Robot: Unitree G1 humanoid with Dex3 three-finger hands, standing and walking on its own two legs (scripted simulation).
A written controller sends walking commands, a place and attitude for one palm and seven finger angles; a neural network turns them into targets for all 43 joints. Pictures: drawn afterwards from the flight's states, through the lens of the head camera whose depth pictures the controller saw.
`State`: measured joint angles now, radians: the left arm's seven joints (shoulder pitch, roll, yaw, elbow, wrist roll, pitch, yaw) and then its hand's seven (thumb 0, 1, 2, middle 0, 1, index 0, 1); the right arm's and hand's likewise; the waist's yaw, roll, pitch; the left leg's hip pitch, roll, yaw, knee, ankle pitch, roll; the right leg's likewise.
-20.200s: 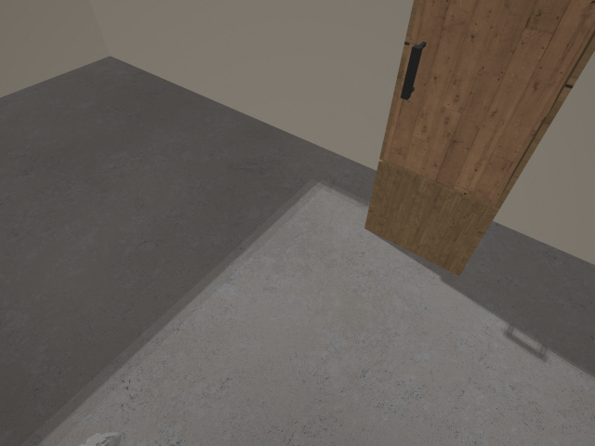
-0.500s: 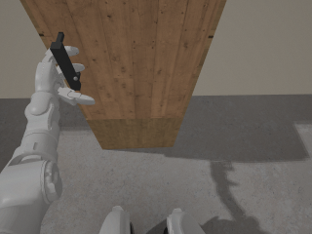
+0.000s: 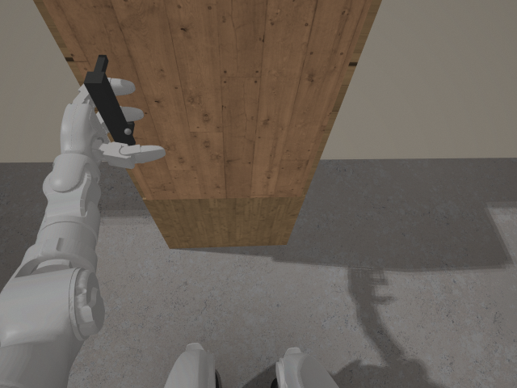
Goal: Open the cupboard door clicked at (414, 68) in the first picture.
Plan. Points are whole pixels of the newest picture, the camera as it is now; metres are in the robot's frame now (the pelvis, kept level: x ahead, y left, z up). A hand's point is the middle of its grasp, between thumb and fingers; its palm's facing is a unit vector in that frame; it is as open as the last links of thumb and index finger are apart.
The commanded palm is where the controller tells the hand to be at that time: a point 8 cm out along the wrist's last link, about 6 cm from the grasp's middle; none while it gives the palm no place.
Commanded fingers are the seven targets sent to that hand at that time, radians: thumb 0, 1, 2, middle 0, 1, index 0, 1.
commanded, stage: close the thumb around the handle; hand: left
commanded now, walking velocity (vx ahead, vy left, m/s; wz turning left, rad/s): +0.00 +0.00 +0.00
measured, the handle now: (115, 107) +0.53 +0.20 +0.08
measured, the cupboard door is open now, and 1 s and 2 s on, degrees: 0 13 42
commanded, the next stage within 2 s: pull the door open along its arc in 0.44 s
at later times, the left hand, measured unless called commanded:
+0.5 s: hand (127, 130) +0.49 +0.18 +0.08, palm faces -0.01 -1.00 -0.01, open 5.6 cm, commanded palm +0.46 +0.23 +0.08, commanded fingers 0.00 0.90 0.90 -0.40 -1.35 -0.40 -1.35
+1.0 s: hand (130, 177) +0.40 +0.16 +0.08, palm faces -0.04 -1.00 +0.00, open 6.0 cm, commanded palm +0.34 +0.22 +0.08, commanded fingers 0.00 0.90 0.90 -0.40 -1.35 -0.40 -1.35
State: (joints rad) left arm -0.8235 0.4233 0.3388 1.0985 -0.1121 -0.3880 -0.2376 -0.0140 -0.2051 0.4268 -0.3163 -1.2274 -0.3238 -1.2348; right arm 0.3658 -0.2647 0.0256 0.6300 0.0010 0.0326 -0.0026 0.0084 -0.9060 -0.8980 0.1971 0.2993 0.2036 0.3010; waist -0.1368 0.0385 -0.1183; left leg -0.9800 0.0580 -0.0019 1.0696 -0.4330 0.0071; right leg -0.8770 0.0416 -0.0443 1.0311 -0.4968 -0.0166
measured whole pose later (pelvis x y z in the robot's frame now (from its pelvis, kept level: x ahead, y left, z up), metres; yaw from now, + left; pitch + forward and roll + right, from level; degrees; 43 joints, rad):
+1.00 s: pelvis +0.02 +0.00 +0.02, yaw -1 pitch +15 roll -1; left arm -0.28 0.26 0.24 0.55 -0.22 -0.35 -0.21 0.00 0.71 0.73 -0.36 -1.34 -0.34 -1.35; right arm 0.36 -0.25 0.01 0.54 0.03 0.05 0.02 0.01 -0.91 -0.90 0.20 0.30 0.20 0.30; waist -0.08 0.04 -0.14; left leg -0.79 0.06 0.05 0.95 -0.43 0.01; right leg -0.71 0.04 0.00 0.93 -0.49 -0.01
